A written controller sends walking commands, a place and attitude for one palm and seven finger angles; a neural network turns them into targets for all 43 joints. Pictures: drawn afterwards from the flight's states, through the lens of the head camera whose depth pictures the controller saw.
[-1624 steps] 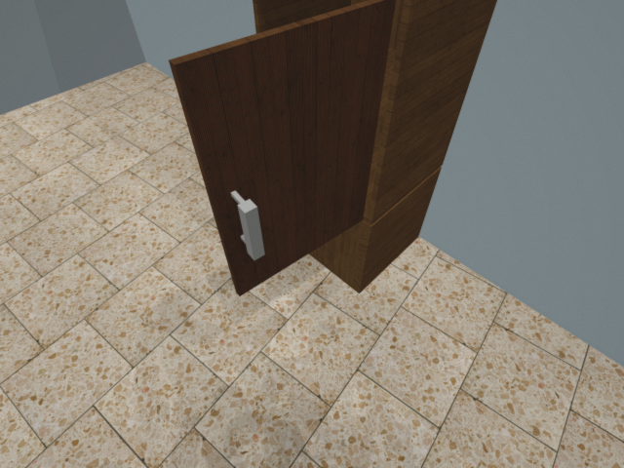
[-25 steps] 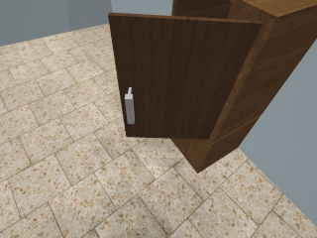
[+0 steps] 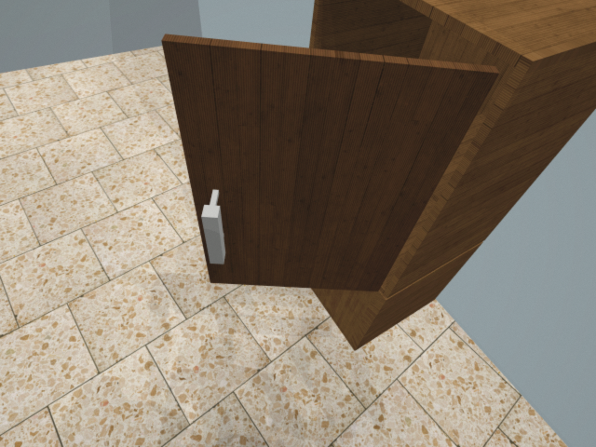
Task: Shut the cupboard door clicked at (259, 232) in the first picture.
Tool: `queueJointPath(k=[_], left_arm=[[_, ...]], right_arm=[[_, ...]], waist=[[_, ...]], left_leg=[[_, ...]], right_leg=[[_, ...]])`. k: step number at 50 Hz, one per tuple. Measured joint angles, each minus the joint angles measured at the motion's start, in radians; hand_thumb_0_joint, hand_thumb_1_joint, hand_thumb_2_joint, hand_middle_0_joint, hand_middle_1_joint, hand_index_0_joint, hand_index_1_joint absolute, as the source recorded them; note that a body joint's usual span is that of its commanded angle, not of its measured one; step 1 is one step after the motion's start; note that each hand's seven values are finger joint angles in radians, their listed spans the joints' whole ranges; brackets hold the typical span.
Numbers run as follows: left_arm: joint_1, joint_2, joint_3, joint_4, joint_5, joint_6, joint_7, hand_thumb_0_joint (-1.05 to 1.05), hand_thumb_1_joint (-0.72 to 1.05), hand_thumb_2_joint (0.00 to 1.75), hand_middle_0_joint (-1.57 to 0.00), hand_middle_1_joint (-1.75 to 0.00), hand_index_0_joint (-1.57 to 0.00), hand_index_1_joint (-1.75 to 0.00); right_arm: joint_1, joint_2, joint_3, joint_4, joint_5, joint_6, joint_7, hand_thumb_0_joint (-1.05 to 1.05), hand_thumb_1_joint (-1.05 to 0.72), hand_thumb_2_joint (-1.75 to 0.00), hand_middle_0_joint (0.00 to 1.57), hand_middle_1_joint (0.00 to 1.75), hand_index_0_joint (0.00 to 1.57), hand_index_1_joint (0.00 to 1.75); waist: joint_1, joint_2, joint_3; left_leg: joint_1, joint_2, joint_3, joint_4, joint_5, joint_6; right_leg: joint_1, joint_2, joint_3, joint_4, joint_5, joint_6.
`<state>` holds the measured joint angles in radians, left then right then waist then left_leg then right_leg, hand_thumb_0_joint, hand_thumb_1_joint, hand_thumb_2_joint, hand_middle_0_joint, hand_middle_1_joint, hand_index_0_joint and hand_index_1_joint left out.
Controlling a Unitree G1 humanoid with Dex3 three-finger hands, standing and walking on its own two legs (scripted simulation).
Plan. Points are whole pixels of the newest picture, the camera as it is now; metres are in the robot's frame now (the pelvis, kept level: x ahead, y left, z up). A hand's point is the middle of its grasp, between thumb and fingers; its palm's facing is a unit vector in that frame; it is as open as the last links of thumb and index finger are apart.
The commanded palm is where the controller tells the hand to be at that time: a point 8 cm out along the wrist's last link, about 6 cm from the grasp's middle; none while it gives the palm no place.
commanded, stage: come to a stop and stand still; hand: left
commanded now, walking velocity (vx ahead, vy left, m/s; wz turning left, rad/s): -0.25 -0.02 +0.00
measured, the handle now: (216, 227) +0.48 +0.18 -0.07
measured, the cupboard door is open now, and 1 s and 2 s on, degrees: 58 58 58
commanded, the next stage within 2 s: look again from close up in 0.76 s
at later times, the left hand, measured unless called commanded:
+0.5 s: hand out of the picture +0.07 +0.16 -0.17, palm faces +0.04 -0.97 -0.23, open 7.3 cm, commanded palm none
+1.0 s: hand out of the picture +0.03 +0.17 -0.15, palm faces -0.02 -0.96 -0.26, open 7.4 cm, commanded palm none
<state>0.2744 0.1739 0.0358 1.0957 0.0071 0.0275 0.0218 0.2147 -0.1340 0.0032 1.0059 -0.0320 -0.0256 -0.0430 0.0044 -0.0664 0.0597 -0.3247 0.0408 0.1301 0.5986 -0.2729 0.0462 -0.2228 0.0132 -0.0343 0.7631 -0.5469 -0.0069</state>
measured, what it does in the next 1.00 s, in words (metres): steps on the spot: right foot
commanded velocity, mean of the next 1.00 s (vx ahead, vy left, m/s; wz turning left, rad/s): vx -0.03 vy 0.02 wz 0.00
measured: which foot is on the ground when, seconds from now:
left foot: down 0.00-1.00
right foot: up 0.00-0.12, down 0.14-1.00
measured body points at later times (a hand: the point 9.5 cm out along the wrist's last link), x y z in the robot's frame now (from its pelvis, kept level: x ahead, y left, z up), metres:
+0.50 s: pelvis +0.00 -0.03 +0.01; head +0.03 -0.02 +0.45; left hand +0.06 +0.21 -0.15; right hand +0.05 -0.27 -0.14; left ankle +0.01 +0.09 -0.73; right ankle +0.00 -0.15 -0.73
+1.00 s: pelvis +0.00 -0.03 +0.01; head +0.02 -0.05 +0.46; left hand +0.03 +0.22 -0.13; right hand +0.01 -0.26 -0.15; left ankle +0.01 +0.09 -0.73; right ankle +0.00 -0.15 -0.73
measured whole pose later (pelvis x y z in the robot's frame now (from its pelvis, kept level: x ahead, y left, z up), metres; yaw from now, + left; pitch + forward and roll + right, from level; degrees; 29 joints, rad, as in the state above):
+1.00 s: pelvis +0.00 -0.03 +0.01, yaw -1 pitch +0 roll +1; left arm 0.24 0.20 -0.01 1.06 0.01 -0.01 0.02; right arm 0.27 -0.20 0.00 1.05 -0.02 -0.01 -0.01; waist 0.00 0.02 0.04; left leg -0.21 0.01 0.09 0.45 -0.23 0.00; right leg -0.24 -0.02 0.02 0.51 -0.27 0.00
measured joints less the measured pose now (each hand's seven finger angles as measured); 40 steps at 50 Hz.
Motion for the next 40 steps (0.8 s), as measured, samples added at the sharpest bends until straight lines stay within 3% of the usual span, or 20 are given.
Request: queueJointPath(k=[2,7,10,15,23,26,30,40], left_arm=[[-0.026,-0.006,-0.001,-0.007,0.0,0.01,0.001,0.01,0.91,0.9,-0.2,-0.3,-0.2,-0.3],[-0.061,0.009,0.006,-0.055,0.012,0.003,0.001,0.01,0.91,0.9,-0.2,-0.3,-0.2,-0.3],[-0.068,0.014,0.007,-0.066,0.019,-0.002,0.003,0.0,0.91,0.9,-0.2,-0.3,-0.2,-0.3],[-0.069,0.013,0.0,-0.063,0.017,-0.01,0.004,0.0,0.91,0.9,-0.2,-0.3,-0.2,-0.3],[-0.11,0.028,-0.001,-0.069,0.009,0.002,0.01,0.0,0.91,0.9,-0.2,-0.3,-0.2,-0.3],[-0.089,0.02,-0.021,-0.088,0.006,-0.021,0.026,0.0,0.91,0.9,-0.2,-0.3,-0.2,-0.3],[-0.062,0.014,-0.037,-0.092,0.01,-0.025,0.018,0.0,0.91,0.9,-0.2,-0.3,-0.2,-0.3],[-0.038,0.021,-0.044,-0.086,0.008,-0.027,0.007,0.0,0.91,0.9,-0.2,-0.3,-0.2,-0.3]], right_arm=[[-0.019,-0.004,-0.005,0.004,0.003,0.009,-0.011,0.0,-0.93,-0.9,0.2,0.3,0.2,0.3],[-0.045,-0.017,-0.021,0.017,0.015,0.043,0.002,0.0,-0.93,-0.9,0.2,0.3,0.2,0.3],[-0.052,-0.03,-0.037,0.02,0.019,0.064,0.016,0.0,-0.92,-0.9,0.2,0.3,0.2,0.3],[-0.045,-0.057,-0.047,0.011,0.019,0.074,0.024,0.0,-0.91,-0.9,0.2,0.3,0.2,0.3],[-0.017,-0.053,-0.029,0.028,0.015,0.051,0.017,0.0,-0.91,-0.9,0.2,0.3,0.2,0.3],[-0.004,-0.062,-0.031,-0.005,0.019,0.052,0.027,0.0,-0.9,-0.9,0.2,0.3,0.2,0.3],[0.029,-0.063,-0.029,-0.053,0.012,0.033,0.032,0.0,-0.9,-0.9,0.2,0.3,0.2,0.3],[0.059,-0.059,-0.008,-0.022,0.007,0.028,0.038,0.0,-0.93,-0.9,0.2,0.3,0.2,0.3]], waist=[[-0.002,0.013,0.014],[0.009,0.026,0.022],[0.008,0.049,0.011],[-0.001,0.064,-0.009],[0.004,0.027,0.007],[-0.001,0.054,-0.001],[-0.02,0.079,-0.016],[-0.013,0.103,-0.03]], left_leg=[[0.021,-0.001,-0.004,-0.033,0.017,-0.008],[0.028,-0.003,-0.012,-0.039,0.021,-0.028],[0.023,0.008,-0.031,-0.029,0.013,-0.047],[0.046,-0.016,-0.077,-0.01,-0.03,-0.066],[0.101,-0.027,-0.07,-0.098,0.008,-0.041],[0.065,-0.01,-0.069,-0.052,-0.007,-0.045],[0.06,-0.021,-0.06,-0.033,-0.017,-0.036],[0.087,-0.039,-0.044,-0.102,0.024,-0.032]], right_leg=[[-0.029,-0.015,0.004,-0.004,0.014,0.008],[-0.029,-0.045,0.031,-0.192,0.26,0.006],[-0.026,-0.032,0.018,-0.188,0.231,0.01],[-0.016,-0.023,0.014,-0.211,0.235,-0.002],[-0.002,-0.028,0.025,-0.236,0.255,0.007],[-0.019,-0.013,0.025,-0.232,0.265,0.004],[-0.037,-0.025,0.035,-0.191,0.245,0.01],[-0.036,-0.04,0.05,-0.212,0.264,0.014]])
